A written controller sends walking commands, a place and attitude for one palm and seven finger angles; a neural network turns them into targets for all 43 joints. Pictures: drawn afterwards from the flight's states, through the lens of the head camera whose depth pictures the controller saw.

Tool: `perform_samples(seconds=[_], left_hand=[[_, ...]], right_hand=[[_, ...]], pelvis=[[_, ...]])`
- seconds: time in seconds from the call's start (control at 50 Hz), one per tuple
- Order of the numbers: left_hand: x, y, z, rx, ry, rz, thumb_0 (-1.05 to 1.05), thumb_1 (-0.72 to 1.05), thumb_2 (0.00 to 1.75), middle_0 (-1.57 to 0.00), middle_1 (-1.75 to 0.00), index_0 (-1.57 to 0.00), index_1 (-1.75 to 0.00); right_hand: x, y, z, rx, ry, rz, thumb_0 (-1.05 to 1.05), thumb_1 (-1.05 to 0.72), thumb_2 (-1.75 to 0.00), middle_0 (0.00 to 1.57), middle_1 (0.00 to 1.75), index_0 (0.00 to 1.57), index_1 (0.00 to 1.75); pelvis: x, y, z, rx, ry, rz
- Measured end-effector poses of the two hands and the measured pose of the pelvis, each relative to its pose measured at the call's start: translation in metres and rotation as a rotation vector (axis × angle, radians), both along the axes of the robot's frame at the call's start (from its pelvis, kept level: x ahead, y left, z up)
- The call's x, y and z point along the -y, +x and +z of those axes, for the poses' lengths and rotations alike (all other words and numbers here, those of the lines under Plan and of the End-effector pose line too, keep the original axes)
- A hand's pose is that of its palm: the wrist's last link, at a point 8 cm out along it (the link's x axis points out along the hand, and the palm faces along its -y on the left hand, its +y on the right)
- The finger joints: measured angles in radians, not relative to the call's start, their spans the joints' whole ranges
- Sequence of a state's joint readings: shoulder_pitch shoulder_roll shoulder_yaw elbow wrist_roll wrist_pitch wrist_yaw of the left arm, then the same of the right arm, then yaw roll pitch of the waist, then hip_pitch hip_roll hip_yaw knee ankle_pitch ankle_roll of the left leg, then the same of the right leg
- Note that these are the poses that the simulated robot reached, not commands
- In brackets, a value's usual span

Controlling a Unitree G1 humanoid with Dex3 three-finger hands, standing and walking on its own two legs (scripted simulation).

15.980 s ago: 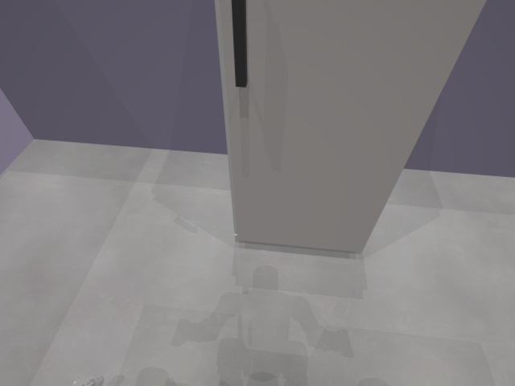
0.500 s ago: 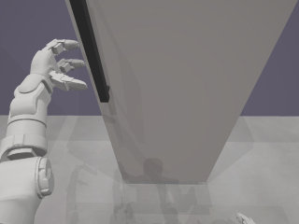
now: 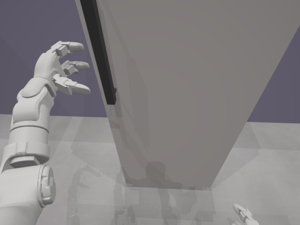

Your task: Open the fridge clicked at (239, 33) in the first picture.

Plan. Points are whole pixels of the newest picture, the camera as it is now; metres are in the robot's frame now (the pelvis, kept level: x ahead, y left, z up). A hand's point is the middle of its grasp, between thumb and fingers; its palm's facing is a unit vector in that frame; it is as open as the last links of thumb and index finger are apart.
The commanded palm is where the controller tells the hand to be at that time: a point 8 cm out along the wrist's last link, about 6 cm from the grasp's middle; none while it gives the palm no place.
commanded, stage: move the hooked fingers beside the handle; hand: left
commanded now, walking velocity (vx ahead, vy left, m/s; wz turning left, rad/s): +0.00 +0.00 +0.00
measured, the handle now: (102, 48) +0.48 +0.15 +0.26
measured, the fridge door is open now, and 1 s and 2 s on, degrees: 0 0 0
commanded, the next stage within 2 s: feel for the door with the fingertips in 0.28 s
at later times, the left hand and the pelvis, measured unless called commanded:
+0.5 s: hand (82, 71) +0.43 +0.20 +0.22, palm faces +0.00 -1.00 -0.02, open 14.0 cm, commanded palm +0.40 +0.24 +0.23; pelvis -0.01 +0.00 +0.00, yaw +0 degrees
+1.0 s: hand (94, 69) +0.42 +0.16 +0.23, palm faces +0.01 -1.00 -0.01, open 14.0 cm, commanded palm +0.40 +0.22 +0.23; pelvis -0.01 +0.00 +0.00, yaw +0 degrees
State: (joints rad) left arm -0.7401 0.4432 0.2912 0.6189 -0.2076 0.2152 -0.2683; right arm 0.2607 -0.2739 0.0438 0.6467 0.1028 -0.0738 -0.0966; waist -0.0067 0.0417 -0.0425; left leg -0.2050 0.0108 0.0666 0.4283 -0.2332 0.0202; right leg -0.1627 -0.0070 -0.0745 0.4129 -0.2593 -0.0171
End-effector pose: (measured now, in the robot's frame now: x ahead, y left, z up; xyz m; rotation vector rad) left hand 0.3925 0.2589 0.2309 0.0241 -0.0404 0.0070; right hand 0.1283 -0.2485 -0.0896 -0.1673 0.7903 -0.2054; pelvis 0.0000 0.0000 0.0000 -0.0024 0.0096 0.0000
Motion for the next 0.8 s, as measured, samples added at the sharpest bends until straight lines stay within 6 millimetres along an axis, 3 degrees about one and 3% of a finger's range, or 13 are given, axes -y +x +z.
perform_samples(seconds=[0.2, 0.44, 0.56, 0.68, 0.8], left_hand=[[0.009, 0.003, -0.006, -0.026, -0.011, 0.005, -0.01, -0.5, 0.3, -0.31, -1.2, -0.3, -1.2], [0.004, 0.01, -0.005, -0.039, -0.008, 0.007, -0.01, -0.5, 0.3, -0.3, -1.2, -0.3, -1.2], [0.021, 0.013, -0.005, -0.012, -0.009, -0.023, -0.01, -0.5, 0.3, -0.3, -1.2, -0.3, -1.2], [0.042, 0.016, -0.007, -0.013, -0.034, -0.036, -0.01, -0.5, 0.3, -0.3, -1.2, -0.3, -1.2], [0.046, 0.014, -0.006, -0.006, -0.026, -0.009, -0.01, -0.5, 0.3, -0.31, -1.2, -0.3, -1.2]], right_hand=[[-0.009, 0.005, 0.002, 0.009, 0.004, 0.016, 0.01, -0.9, -0.9, 0.2, 0.3, 0.2, 0.3], [-0.001, -0.031, -0.008, -0.076, -0.005, -0.032, 0.01, -0.9, -0.9, 0.2, 0.3, 0.2, 0.3], [0.003, -0.043, -0.012, -0.11, -0.015, -0.039, 0.01, -0.9, -0.9, 0.2, 0.3, 0.2, 0.3], [0.001, -0.039, -0.011, -0.094, 0.001, -0.043, 0.01, -0.9, -0.9, 0.2, 0.3, 0.2, 0.3], [-0.003, -0.027, -0.006, -0.05, 0.021, -0.036, 0.01, -0.9, -0.9, 0.2, 0.3, 0.2, 0.3]], pelvis=[[-0.002, -0.005, 0.0, 0.003, -0.001, 0.004], [-0.003, -0.006, 0.001, -0.003, -0.003, -0.003], [-0.004, -0.007, 0.001, -0.004, -0.002, -0.002], [-0.004, -0.006, 0.001, -0.003, 0.0, -0.013], [-0.001, -0.005, 0.001, 0.003, 0.001, -0.022]])
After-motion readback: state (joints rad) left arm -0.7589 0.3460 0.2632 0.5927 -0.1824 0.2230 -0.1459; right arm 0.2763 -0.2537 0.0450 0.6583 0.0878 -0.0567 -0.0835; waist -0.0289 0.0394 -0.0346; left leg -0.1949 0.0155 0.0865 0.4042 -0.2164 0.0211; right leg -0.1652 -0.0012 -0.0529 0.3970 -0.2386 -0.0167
